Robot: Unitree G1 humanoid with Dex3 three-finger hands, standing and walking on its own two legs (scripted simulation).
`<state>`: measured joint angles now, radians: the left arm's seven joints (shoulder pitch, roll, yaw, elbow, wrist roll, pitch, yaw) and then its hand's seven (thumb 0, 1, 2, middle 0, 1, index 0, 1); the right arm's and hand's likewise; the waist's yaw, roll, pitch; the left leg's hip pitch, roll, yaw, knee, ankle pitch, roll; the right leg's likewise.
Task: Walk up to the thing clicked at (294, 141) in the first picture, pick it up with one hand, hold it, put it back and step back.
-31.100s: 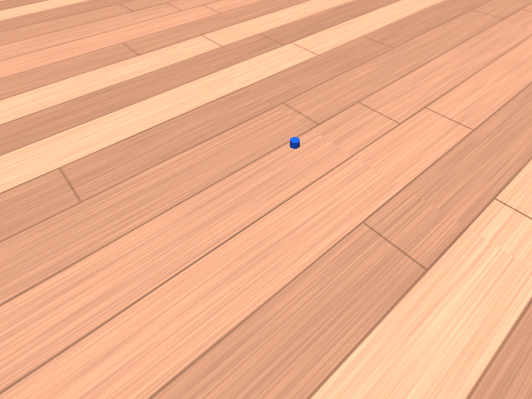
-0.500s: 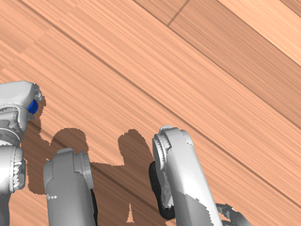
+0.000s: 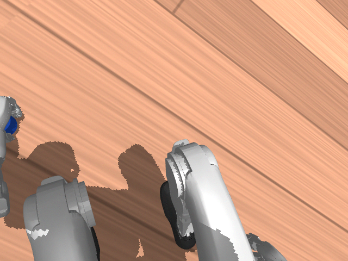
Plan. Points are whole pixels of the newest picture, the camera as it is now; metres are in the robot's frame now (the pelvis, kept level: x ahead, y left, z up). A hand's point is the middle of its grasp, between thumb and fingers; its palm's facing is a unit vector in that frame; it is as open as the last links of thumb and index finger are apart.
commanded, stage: rest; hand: left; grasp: from above
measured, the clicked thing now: out of the picture +0.47 +0.28 -0.24
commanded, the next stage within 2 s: open in 1.10 s
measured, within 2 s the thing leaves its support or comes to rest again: rests again in 0.58 s
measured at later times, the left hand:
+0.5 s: hand (5, 129) +0.45 +0.27 -0.24, palm faces -0.44 -0.13 -0.89, open 6.9 cm
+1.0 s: hand (6, 129) +0.45 +0.27 -0.25, palm faces -0.43 -0.12 -0.89, open 6.9 cm
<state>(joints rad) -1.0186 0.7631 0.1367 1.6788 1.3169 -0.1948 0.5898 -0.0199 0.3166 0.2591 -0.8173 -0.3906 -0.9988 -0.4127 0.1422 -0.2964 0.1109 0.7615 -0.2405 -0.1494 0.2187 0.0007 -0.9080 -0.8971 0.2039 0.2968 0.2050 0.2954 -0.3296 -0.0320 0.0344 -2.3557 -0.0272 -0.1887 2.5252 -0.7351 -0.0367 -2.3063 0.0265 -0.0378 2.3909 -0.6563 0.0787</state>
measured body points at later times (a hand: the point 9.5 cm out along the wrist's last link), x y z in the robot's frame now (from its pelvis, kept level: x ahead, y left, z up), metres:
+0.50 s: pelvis +0.00 +0.01 -0.01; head +0.26 +0.11 +0.34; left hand +0.47 +0.27 -0.19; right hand +0.02 -0.25 -0.08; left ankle +0.06 +0.13 -0.27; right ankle +0.11 -0.14 -0.27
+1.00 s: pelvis -0.01 +0.02 -0.01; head +0.26 +0.12 +0.33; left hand +0.47 +0.27 -0.20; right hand +0.02 -0.24 -0.06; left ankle +0.06 +0.13 -0.27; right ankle +0.11 -0.14 -0.27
